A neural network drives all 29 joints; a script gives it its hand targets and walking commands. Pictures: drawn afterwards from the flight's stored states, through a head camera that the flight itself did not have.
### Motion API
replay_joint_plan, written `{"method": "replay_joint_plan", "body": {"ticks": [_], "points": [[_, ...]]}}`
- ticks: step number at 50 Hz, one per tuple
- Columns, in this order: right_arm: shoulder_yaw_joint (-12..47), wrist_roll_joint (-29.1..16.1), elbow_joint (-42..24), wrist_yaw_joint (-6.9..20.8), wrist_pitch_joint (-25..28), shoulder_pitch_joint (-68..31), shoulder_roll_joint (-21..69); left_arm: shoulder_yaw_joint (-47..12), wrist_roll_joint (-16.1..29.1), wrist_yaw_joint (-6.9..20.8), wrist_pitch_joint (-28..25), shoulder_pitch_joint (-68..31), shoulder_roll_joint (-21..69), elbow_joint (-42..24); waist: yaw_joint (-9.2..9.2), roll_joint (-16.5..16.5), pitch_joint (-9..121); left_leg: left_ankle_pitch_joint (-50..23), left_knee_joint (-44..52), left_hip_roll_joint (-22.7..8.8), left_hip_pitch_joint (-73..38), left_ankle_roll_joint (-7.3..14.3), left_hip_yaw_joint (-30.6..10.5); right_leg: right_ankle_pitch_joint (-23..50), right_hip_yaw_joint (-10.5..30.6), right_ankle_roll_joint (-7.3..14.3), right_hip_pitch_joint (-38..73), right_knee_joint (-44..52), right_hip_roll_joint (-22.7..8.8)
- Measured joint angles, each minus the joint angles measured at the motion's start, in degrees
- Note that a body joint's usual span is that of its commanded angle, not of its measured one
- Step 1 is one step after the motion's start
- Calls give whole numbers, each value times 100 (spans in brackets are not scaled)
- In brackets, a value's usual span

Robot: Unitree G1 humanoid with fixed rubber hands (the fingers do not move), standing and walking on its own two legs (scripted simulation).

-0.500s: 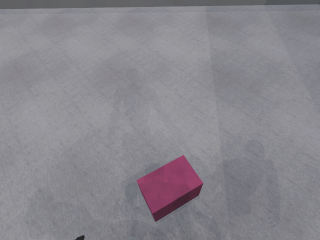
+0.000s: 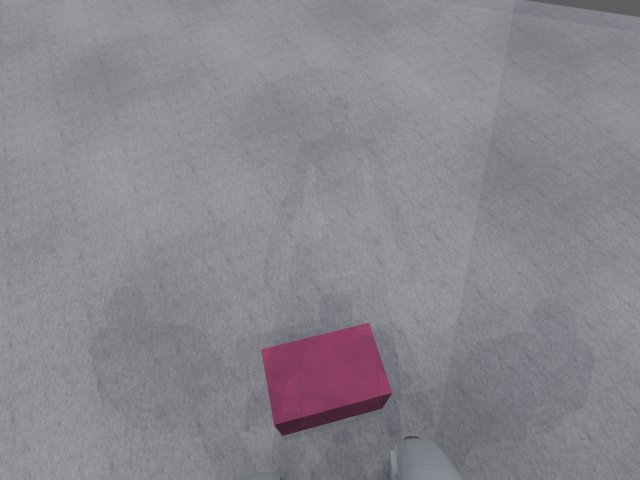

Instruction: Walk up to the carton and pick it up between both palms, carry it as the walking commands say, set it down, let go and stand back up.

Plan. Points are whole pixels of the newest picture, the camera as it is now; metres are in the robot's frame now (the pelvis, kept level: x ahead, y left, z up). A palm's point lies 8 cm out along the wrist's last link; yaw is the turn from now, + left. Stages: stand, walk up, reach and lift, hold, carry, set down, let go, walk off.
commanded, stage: walk up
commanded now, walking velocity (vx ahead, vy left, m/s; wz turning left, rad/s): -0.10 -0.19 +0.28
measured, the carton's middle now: (324, 380) +0.38 +0.02 -0.66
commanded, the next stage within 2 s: stand in 1.50 s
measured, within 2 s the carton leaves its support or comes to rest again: neither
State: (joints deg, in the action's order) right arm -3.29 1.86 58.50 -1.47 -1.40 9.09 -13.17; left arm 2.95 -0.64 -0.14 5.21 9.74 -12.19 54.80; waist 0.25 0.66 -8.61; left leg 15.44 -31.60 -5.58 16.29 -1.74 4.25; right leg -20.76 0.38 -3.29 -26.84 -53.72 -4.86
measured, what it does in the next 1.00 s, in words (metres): steps on the spot: right foot, then left foot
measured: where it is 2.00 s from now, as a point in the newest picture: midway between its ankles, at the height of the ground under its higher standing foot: outside the picture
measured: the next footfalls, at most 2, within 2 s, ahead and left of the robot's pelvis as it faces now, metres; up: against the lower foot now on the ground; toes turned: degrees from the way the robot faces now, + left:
right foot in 0.08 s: +0.06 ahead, -0.20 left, +0.00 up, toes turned -4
left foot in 0.62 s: -0.07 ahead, +0.07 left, +0.00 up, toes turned +8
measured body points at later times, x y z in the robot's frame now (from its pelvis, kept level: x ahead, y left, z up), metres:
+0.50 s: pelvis -0.04 -0.09 +0.01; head +0.01 -0.11 +0.45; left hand -0.05 +0.21 -0.12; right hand +0.09 -0.34 -0.15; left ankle -0.11 +0.07 -0.67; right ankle +0.02 -0.19 -0.73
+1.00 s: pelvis -0.06 -0.04 +0.01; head -0.05 -0.04 +0.46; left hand -0.06 +0.19 -0.15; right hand +0.00 -0.25 -0.15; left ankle -0.11 +0.06 -0.73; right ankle -0.06 -0.14 -0.73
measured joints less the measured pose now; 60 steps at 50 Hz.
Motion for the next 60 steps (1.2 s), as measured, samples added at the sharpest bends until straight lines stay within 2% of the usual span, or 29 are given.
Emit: {"method": "replay_joint_plan", "body": {"ticks": [4, 6, 8, 11, 15, 19, 24, 28, 30, 32, 34, 37, 40, 45, 47, 52, 60], "points": [[-23, 39, -74, 62, -100, 98, -60, 8, 0, 12, -137, -152, -154, -43, 21, 21, 86, 195, -421, -146, 224, -282, -127, 545, -190, 103, 700, 1742, -60], [-53, 45, -197, 58, -158, -6, -204, -1, -53, -32, -249, -196, -84, 24, 85, 202, 2, 1057, -1316, -106, 531, -183, -404, 294, -344, 161, 669, 1564, 14], [-87, 3, -313, 32, -214, -141, -283, -39, -43, -89, -286, -220, -29, 31, 125, 191, -111, 1723, -2575, 193, 861, -141, -500, 229, -397, 220, 692, 1482, -42], [-184, -17, -408, 103, -334, -350, -434, -33, -1, -190, -321, -202, 41, -27, 107, 150, -179, 1642, -3975, 578, 1212, -236, -401, 481, -480, 240, 834, 1804, -159], [-256, -10, -426, 214, -463, -451, -569, 26, -8, -278, -346, -16, -16, -8, 85, 96, -37, 1039, -4559, 755, 1263, -307, -292, 695, -595, 348, 976, 2186, -263], [-198, -43, -389, 290, -515, -416, -517, 51, -47, -261, -380, 141, -155, 94, -1, 25, 155, 863, -3919, 686, 940, -284, -349, 855, -705, 398, 992, 2396, -282], [-74, -100, -359, 361, -518, -381, -382, 77, -81, -223, -378, 265, -307, 176, -154, -23, 245, 1044, -2543, 587, 487, -212, -441, 1032, -842, 381, 907, 2504, -323], [56, -131, -354, 414, -406, -348, -265, 107, -101, -157, -338, 299, -413, 329, -235, -80, 267, 1108, -1269, 530, 93, -85, -341, 1181, -947, 292, 799, 2542, -395], [133, -139, -329, 413, -303, -276, -204, 113, -93, -100, -305, 299, -467, 435, -238, -120, 299, 900, -407, 510, -231, -8, -203, 1224, -990, 227, 720, 2494, -428], [179, -106, -237, 358, -140, -169, -107, 92, -91, -30, -279, 309, -517, 542, -203, -169, 331, 257, 317, 489, -492, 106, -128, 968, -964, 176, 546, 2162, -425], [229, -53, -84, 298, -27, -11, 98, 73, -85, 25, -211, 295, -543, 618, -239, -378, 318, 70, 365, 576, -560, 201, -58, 268, -572, 145, 382, 1612, -310], [304, -59, 102, 194, 61, 249, 261, -7, -53, 101, -174, 297, -447, 748, -216, -455, 422, -83, 769, 618, -813, 264, -35, 241, -168, 218, 354, 1026, -15], [337, -90, 169, 95, 159, 360, 365, -87, -34, 92, -207, 349, -313, 892, -162, -495, 544, -172, 1011, 672, -971, 306, 48, 260, -62, 247, 610, 1075, 134], [327, -140, 258, 9, 198, 383, 451, -199, 35, -40, -325, 378, -52, 930, -93, -482, 709, -44, 909, 787, -968, 334, 225, 364, -112, 311, 1457, 2338, 219], [314, -171, 341, 2, 200, 376, 397, -236, 61, -101, -418, 309, 151, 965, -53, -194, 687, -122, 878, 653, -998, 329, 143, 476, -218, 394, 1657, 2639, 349], [326, -227, 557, -2, 222, 431, 446, -293, 85, -147, -589, 239, 346, 1041, -3, 19, 747, -143, 1188, 591, -1153, 279, 22, 698, -328, 414, 1911, 3122, 429], [303, -220, 755, -42, 268, 556, 459, -270, 74, -167, -697, 302, 331, 1206, -25, 12, 788, -145, 1281, 532, -1163, 218, -69, 728, -411, 463, 1999, 3331, 494]]}}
